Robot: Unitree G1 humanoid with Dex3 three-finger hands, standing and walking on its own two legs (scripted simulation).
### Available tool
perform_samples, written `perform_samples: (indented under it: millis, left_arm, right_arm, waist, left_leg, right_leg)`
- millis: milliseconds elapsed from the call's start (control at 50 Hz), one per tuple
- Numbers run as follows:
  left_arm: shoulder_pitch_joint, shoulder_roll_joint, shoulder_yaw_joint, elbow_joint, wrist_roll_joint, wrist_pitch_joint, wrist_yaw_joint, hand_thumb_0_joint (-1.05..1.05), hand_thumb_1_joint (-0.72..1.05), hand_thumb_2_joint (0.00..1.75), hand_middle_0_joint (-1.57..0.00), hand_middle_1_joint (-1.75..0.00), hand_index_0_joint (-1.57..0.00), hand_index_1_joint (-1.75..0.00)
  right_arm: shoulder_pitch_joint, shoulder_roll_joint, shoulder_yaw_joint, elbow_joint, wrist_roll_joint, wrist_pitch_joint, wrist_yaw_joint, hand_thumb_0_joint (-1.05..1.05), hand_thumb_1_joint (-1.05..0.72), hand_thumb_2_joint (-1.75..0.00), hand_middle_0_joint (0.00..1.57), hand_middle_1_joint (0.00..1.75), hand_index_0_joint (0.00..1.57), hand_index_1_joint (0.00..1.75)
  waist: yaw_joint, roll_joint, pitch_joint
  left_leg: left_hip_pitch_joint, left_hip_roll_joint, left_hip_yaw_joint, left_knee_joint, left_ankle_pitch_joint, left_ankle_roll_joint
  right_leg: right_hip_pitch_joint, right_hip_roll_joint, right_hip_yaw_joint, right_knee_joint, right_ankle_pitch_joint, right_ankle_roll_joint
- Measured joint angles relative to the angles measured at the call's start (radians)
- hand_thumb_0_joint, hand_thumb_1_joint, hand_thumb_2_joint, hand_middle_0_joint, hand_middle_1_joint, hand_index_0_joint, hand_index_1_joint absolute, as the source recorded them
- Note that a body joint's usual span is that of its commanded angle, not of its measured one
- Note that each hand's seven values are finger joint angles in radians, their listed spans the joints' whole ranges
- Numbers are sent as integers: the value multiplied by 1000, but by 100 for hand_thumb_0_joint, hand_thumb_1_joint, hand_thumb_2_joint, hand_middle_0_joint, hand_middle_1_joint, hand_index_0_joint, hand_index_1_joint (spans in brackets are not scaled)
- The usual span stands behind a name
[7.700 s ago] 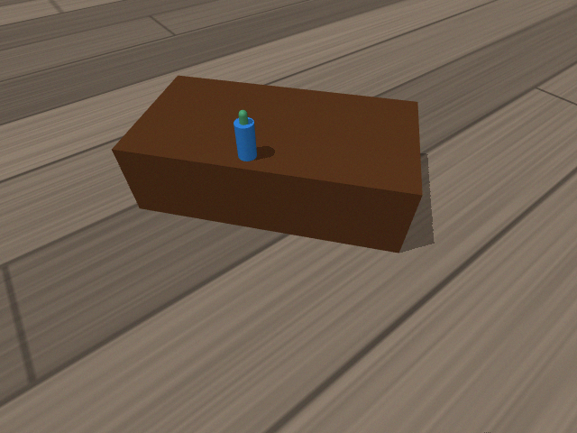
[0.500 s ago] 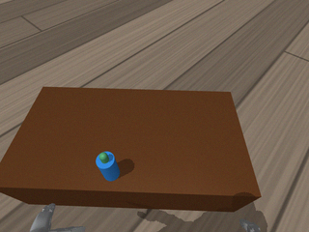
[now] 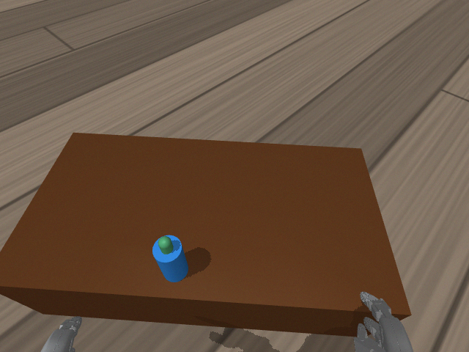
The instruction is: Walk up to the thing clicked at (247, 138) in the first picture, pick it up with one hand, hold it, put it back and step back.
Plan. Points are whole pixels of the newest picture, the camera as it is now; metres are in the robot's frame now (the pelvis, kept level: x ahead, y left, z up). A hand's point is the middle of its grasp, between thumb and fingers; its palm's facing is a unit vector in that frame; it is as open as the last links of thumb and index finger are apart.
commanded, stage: go down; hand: left
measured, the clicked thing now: (170, 256) +0.41 +0.18 -0.29
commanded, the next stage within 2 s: none
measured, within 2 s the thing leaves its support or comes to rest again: neither
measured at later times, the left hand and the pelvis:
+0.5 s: hand out of the picture +0.13 +0.26 -0.11, palm faces +0.05 -0.94 -0.35, open 17.3 cm; pelvis -0.01 +0.00 -0.03, yaw +1 degrees
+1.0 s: hand (66, 308) +0.22 +0.30 -0.07, palm faces +0.14 -0.95 -0.28, open 17.3 cm; pelvis -0.03 -0.01 -0.03, yaw +1 degrees
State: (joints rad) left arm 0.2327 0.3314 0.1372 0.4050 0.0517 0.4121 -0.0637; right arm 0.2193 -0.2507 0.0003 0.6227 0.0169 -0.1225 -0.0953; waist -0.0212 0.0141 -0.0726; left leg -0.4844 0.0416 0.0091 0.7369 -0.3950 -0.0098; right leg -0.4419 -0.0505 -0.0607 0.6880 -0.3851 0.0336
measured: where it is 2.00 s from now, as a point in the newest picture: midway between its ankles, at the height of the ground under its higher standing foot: outside the picture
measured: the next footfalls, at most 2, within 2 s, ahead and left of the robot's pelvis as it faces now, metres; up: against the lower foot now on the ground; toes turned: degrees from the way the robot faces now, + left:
none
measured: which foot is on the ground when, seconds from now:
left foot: down 0.00-1.00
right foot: down 0.00-1.00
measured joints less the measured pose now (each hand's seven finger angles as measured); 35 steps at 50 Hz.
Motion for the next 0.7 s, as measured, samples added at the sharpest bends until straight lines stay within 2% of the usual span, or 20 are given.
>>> perform_samples:
  millis: [400,700]
  left_arm:
    - [115,20,24,-230,-35,94,-7,-1,-53,9,-8,-9,-7,-9]
    - [150,46,52,-300,-55,115,-24,-1,-55,9,-8,-7,-7,-8]
  right_arm:
    - [40,12,10,-43,-2,-51,-48,1,-85,-88,20,30,21,30]
    - [47,12,16,-45,2,-99,-89,1,-86,-88,20,30,21,30]
  waist:
    - [-11,22,-58]
    - [-11,27,-77]
  left_leg:
    - [-164,8,-30,192,-75,-4]
    - [-224,10,-50,254,-88,-8]
  right_leg:
    - [-148,4,-19,178,-76,-5]
    - [-199,6,-33,237,-92,-10]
